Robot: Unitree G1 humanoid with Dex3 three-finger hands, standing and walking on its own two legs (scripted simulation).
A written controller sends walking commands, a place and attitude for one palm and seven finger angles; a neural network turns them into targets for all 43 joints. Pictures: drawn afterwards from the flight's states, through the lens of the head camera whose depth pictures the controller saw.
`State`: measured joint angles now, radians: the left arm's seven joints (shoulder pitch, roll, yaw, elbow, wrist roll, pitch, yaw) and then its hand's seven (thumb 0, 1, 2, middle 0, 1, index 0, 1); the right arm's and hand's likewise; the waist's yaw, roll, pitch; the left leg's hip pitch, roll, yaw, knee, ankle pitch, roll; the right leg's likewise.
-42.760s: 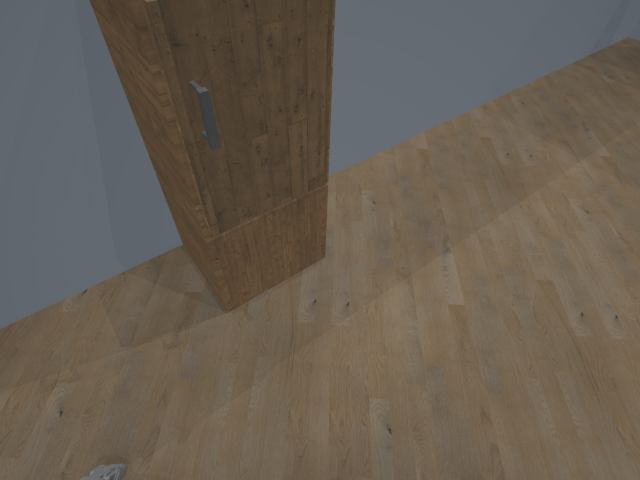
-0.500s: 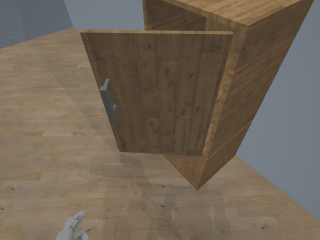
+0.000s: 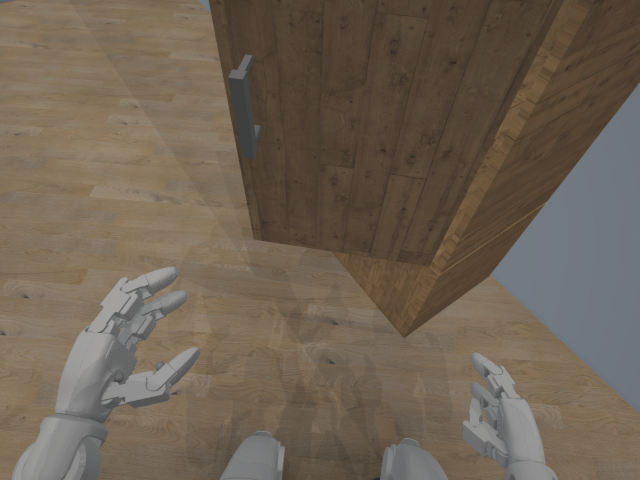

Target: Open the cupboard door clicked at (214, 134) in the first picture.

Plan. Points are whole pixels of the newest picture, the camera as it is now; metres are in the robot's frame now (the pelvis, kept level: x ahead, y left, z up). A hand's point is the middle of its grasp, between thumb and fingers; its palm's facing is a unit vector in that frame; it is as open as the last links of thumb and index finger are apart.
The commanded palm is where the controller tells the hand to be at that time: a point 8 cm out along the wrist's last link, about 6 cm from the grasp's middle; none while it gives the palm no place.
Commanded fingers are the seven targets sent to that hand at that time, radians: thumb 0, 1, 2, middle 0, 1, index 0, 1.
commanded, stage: raise the hand with hooked fingers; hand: left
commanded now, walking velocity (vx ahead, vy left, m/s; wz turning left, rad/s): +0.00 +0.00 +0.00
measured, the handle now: (248, 108) +0.57 +0.18 +0.12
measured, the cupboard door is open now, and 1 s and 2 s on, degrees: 46 46 46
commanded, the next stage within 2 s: move the hooked fingers beside the handle in 1.48 s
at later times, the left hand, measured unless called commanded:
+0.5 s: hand (122, 302) +0.27 +0.25 +0.09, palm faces -0.02 -1.00 -0.06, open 12.8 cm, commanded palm +0.25 +0.30 +0.10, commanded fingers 0.00 -0.43 0.33 -0.29 -1.15 -0.29 -1.15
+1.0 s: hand (100, 229) +0.32 +0.27 +0.14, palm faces +0.00 -1.00 -0.04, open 14.0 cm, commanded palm +0.29 +0.32 +0.14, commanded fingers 0.00 -0.50 0.30 -0.30 -1.20 -0.30 -1.20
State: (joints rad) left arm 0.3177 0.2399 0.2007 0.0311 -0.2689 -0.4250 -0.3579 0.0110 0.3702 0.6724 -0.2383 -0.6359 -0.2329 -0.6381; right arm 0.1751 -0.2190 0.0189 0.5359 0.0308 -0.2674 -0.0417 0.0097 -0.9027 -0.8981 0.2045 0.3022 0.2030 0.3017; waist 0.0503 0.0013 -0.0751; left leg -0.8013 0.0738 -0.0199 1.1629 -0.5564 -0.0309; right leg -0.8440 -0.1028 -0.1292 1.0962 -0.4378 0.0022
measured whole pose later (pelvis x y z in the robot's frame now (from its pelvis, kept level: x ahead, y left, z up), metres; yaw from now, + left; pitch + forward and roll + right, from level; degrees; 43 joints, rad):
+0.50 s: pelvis +0.02 +0.02 +0.03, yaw -1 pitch +9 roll -2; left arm 0.22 0.32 0.33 0.12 -0.32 -0.29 -0.40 0.00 -0.21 0.42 -0.28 -1.01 -0.28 -1.01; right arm 0.27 -0.29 0.00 0.56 0.04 -0.27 -0.07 0.01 -0.90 -0.90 0.21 0.30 0.20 0.30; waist 0.00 0.00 -0.07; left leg -0.63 0.06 0.02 0.97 -0.50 -0.01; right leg -0.68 -0.10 -0.10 0.90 -0.37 0.03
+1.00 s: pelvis +0.03 +0.00 +0.05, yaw -1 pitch +7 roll -1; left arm -0.07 0.42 0.46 0.41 -0.35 -0.20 -0.53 -0.01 -0.50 0.30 -0.30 -1.20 -0.30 -1.20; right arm 0.29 -0.29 0.05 0.58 0.04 -0.22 -0.09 0.01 -0.90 -0.90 0.21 0.30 0.21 0.30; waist 0.01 0.02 -0.05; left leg -0.50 0.07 0.03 0.83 -0.45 -0.02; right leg -0.56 -0.08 -0.11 0.78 -0.33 0.01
